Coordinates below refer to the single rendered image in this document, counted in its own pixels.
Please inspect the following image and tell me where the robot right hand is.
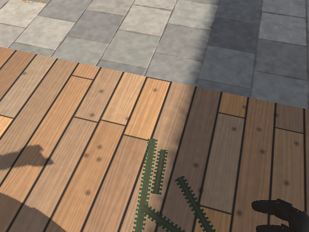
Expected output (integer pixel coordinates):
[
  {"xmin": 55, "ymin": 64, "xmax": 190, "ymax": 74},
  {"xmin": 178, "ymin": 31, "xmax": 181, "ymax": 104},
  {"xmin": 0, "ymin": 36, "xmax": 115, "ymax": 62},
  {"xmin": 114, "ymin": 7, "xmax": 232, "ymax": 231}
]
[{"xmin": 251, "ymin": 198, "xmax": 309, "ymax": 232}]

